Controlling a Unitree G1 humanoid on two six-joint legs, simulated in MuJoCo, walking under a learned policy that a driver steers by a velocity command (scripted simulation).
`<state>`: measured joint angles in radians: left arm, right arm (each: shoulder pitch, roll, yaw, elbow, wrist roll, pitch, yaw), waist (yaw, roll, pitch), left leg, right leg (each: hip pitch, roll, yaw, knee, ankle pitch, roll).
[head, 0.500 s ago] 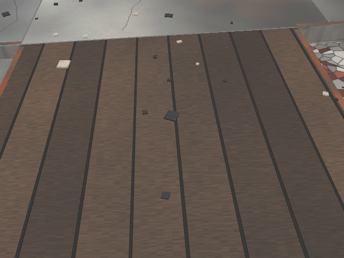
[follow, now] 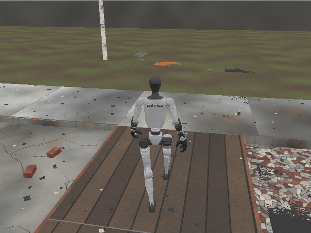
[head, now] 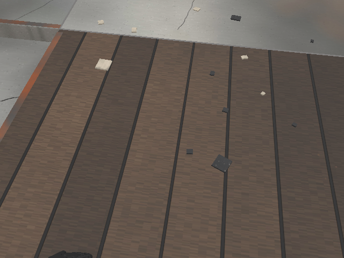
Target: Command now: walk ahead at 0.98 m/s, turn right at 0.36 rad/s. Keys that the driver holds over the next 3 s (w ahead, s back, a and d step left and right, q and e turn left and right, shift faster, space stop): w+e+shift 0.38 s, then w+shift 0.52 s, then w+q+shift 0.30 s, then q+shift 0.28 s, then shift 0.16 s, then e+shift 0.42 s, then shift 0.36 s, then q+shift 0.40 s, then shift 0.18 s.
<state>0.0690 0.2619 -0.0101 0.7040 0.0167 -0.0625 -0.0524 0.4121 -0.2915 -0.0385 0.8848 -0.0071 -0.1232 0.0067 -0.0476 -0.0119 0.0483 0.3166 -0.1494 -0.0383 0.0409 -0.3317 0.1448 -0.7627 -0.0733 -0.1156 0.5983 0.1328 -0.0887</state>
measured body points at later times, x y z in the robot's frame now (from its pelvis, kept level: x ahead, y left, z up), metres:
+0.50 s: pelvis +0.53 -0.03 +0.00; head +0.56 -0.04 +0.45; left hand +0.58 +0.28 -0.12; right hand +0.72 -0.31 -0.04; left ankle +0.71 +0.06 -0.72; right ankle +0.28 -0.06 -0.70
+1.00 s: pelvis +0.97 -0.21 +0.00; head +1.00 -0.22 +0.45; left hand +1.26 -0.09 -0.09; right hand +0.81 -0.41 -0.13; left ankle +0.83 +0.01 -0.59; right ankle +1.01 -0.30 -0.71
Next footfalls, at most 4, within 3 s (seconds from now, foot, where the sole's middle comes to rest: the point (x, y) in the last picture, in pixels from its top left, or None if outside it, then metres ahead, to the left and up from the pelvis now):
0.08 right None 0.31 -0.07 -0.75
0.50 left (157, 184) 0.75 0.05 -0.75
0.92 right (233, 126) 1.04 -0.32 -0.75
1.34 left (225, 60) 1.52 -0.35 -0.75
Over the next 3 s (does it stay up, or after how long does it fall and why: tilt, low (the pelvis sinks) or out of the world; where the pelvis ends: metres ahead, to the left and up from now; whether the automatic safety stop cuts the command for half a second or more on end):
stays up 1.56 -0.37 0.02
